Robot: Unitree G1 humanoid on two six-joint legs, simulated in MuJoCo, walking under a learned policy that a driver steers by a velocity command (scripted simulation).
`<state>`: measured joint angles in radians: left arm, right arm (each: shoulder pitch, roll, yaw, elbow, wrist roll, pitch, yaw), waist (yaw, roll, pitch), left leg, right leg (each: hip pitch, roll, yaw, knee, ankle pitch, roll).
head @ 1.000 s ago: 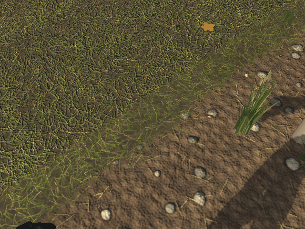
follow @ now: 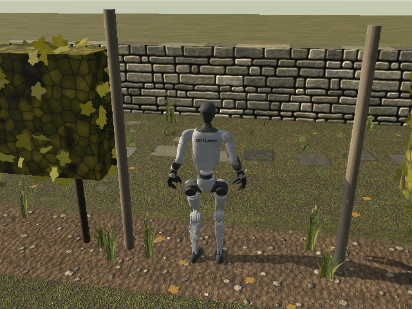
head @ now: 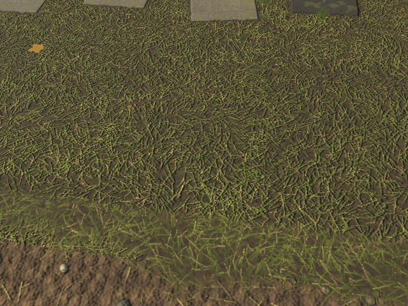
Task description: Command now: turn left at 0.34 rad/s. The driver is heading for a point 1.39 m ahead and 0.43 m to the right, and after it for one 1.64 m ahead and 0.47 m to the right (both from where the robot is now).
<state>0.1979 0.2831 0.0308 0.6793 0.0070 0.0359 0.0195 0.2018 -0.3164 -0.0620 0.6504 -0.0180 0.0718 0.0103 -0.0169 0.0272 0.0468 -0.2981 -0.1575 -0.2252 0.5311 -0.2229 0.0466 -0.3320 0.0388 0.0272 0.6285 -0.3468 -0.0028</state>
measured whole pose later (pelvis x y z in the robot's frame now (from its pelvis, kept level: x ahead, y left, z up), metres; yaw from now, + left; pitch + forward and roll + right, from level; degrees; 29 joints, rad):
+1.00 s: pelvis +0.41 -0.02 -0.01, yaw -1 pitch +1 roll -1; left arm 0.22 0.30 0.05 0.78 0.03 -0.04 -0.03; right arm 0.35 -0.27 -0.02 0.89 -0.04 -0.10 0.01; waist -0.02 0.02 0.04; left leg -0.25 0.02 -0.03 1.24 -0.30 0.08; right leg -0.40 0.09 -0.06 0.59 -0.21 -0.10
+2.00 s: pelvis +1.23 -0.29 +0.00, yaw -53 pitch +0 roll -1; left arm 0.44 0.32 0.06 0.83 0.01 -0.04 0.00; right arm 0.07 -0.25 0.01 0.61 -0.07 -0.05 0.01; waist 0.05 0.00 0.05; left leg -0.68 0.15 -0.09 1.03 -0.29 -0.07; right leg -0.11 0.23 0.09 0.40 -0.28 -0.19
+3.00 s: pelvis +1.64 -0.70 +0.00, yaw -48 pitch -1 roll +0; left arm 0.25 0.21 0.00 0.95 0.01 0.01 0.02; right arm 0.24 -0.22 0.00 0.99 -0.03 0.05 -0.03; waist 0.01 0.00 0.01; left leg -0.21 -0.01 -0.04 0.50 -0.28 0.00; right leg -0.32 0.07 -0.02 0.42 -0.10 -0.06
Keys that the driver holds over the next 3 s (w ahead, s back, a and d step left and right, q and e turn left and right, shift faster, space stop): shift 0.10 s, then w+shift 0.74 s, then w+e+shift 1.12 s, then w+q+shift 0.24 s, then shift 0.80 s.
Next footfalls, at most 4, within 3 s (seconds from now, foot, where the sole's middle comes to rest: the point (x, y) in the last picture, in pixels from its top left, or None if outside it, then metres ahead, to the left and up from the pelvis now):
0.02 right None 0.06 -0.10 -0.77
0.44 left None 0.07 0.12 -0.77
0.88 right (244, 293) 0.51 -0.08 -0.77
1.32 left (192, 183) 0.94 0.08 -0.77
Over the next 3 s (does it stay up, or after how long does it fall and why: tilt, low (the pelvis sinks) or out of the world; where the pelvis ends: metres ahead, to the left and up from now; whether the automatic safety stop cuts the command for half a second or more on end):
stays up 1.64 -0.70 0.00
